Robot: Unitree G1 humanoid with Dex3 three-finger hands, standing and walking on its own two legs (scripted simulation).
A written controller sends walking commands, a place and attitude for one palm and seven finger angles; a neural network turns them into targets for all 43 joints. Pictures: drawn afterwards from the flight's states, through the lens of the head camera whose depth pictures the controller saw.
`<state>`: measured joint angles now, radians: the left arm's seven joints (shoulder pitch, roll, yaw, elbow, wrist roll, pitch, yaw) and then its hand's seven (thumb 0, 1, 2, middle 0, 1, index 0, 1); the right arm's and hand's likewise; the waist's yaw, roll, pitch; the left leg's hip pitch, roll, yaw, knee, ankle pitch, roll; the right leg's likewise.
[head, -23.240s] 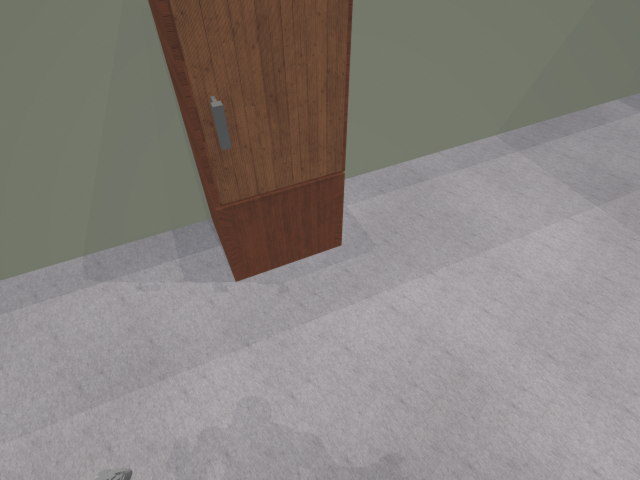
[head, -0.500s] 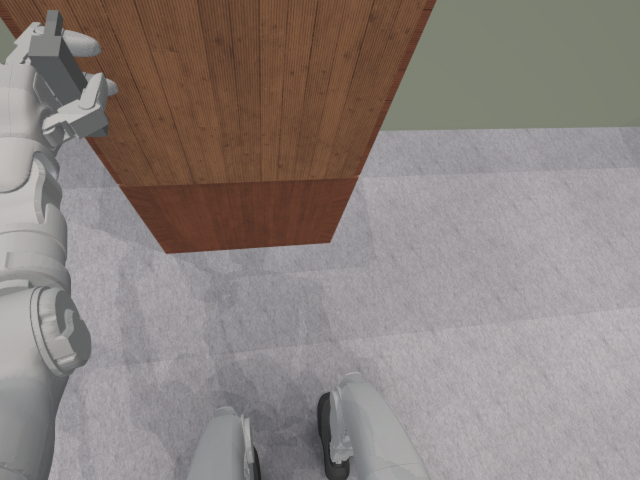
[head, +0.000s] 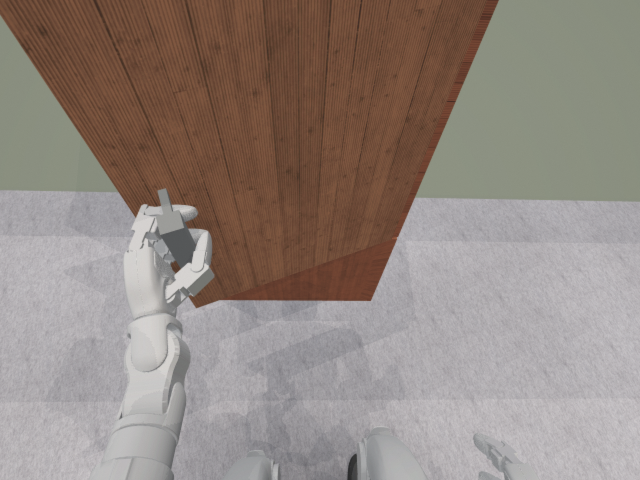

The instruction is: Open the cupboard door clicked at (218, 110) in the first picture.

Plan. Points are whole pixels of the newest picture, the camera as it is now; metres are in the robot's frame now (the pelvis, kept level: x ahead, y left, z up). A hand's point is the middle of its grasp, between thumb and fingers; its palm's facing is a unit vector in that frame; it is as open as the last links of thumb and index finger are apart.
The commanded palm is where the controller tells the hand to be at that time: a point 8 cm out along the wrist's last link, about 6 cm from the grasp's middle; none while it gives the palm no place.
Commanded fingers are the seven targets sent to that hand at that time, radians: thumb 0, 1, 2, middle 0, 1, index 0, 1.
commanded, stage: pull the door open along its arc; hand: left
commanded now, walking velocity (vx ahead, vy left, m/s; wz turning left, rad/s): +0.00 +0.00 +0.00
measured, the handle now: (180, 235) +0.41 +0.18 +0.02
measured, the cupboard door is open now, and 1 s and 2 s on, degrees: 22 38 40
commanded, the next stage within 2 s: open thumb and fingers to let go in 0.32 s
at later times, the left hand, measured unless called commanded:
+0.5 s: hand (263, 337) +0.28 +0.07 +0.03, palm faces +0.45 -0.89 -0.01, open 6.3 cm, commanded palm +0.23 +0.12 +0.02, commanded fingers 0.00 0.55 0.75 -0.38 -1.31 -0.38 -1.31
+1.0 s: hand (257, 329) +0.29 +0.08 +0.03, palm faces +0.41 -0.91 -0.01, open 13.4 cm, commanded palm +0.24 +0.12 +0.02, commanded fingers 0.00 -0.50 0.30 -0.23 -0.80 -0.23 -0.80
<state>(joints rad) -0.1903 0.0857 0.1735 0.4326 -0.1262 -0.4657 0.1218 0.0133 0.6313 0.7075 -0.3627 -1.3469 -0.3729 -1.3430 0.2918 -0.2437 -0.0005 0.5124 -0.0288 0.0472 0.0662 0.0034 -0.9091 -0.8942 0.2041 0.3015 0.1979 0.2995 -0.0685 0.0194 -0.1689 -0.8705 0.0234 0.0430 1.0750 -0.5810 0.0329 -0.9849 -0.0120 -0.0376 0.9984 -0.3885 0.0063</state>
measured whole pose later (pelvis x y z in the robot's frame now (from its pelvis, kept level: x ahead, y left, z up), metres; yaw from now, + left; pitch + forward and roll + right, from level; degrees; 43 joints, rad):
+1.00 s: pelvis -0.04 -0.04 -0.01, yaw +4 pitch +16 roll +1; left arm -0.09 -0.05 -0.07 0.42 0.05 -0.48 0.48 0.00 -0.36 0.36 -0.32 -1.15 -0.29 -1.14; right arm 0.19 -0.21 -0.01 0.60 -0.08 -0.07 0.00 0.01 -0.91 -0.89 0.20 0.30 0.20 0.30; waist -0.02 0.02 -0.14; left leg -0.85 0.00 -0.01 1.11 -0.54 -0.02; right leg -0.97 -0.04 -0.09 1.09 -0.40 -0.05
